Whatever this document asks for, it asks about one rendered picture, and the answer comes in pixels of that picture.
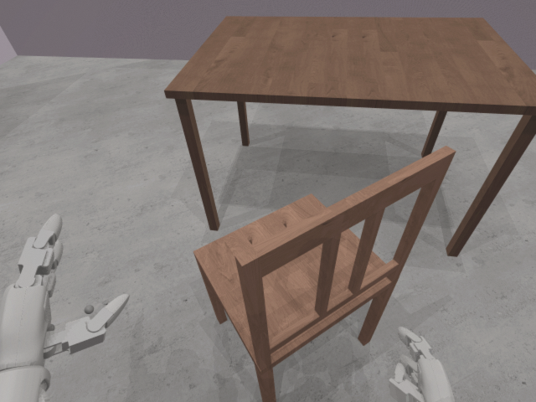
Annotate chair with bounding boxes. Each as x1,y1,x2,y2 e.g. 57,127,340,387
193,146,456,402

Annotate left robot hand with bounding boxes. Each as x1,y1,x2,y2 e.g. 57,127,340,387
0,214,130,371

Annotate table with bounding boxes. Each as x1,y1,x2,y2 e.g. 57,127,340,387
164,16,536,257

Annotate right robot hand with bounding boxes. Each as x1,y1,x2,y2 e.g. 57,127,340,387
389,327,455,402

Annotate left robot forearm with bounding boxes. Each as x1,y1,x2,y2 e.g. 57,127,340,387
0,365,51,402

